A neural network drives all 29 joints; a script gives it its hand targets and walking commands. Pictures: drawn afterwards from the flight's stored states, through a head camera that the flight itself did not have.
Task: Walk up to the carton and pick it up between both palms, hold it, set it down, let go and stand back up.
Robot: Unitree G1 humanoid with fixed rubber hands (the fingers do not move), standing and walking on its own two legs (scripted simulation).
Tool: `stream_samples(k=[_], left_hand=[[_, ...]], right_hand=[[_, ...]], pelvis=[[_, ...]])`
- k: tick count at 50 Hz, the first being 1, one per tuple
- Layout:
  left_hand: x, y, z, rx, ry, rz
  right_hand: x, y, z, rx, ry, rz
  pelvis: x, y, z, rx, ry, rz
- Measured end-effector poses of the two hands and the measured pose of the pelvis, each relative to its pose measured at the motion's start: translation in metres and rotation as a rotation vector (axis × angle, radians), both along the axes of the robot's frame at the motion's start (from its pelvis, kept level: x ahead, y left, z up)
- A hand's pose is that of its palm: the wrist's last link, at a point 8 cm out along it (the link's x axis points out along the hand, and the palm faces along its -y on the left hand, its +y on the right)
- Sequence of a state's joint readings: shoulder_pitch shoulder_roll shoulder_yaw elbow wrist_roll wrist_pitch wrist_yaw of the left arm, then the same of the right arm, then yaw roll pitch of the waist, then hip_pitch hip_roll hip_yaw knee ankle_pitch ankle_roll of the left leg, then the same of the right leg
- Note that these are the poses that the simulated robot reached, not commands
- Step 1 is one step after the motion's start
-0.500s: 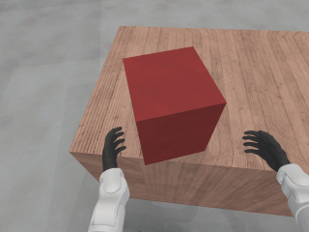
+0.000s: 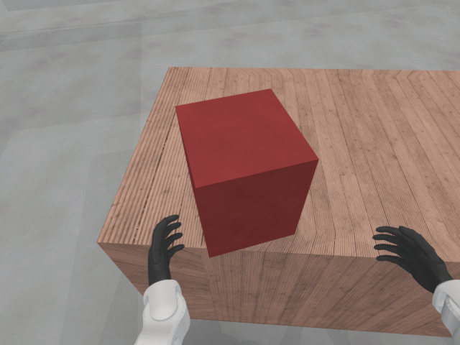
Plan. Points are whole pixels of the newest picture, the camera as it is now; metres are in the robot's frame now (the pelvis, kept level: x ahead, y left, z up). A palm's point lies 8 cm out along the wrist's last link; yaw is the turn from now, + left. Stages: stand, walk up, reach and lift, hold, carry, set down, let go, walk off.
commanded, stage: set down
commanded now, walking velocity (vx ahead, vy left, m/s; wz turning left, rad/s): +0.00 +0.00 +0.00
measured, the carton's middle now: (239, 175) +0.44 +0.04 +0.03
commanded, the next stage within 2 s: none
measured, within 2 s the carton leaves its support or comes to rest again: neither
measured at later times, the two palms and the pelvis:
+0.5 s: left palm (154, 294) +0.19 +0.16 +0.03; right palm (444, 310) +0.20 -0.29 +0.00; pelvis +0.00 +0.00 +0.00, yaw -1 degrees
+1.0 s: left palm (154, 300) +0.19 +0.17 -0.01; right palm (421, 315) +0.20 -0.27 -0.03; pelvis +0.00 +0.02 +0.00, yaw -1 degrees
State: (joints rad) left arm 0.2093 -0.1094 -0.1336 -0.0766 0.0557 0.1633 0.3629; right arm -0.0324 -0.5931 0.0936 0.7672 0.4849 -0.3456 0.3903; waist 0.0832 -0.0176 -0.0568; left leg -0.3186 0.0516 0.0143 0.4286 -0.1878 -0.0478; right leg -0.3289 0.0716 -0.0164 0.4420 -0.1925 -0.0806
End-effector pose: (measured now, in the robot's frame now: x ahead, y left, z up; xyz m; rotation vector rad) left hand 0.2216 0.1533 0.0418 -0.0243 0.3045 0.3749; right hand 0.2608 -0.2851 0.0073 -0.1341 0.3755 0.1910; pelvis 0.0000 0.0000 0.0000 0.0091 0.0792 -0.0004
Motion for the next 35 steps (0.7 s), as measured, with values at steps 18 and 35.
stream_samples(k=[18,35], left_hand=[[-0.027,0.007,-0.011,-0.004,0.040,0.042],[-0.033,0.004,-0.032,-0.014,0.120,-0.002]], right_hand=[[-0.038,-0.002,-0.009,0.016,0.035,-0.012],[-0.072,-0.007,-0.017,0.000,0.094,-0.071]], pelvis=[[0.003,0.001,0.000,0.006,-0.034,-0.004],[-0.002,0.006,-0.001,0.008,-0.062,-0.022]])
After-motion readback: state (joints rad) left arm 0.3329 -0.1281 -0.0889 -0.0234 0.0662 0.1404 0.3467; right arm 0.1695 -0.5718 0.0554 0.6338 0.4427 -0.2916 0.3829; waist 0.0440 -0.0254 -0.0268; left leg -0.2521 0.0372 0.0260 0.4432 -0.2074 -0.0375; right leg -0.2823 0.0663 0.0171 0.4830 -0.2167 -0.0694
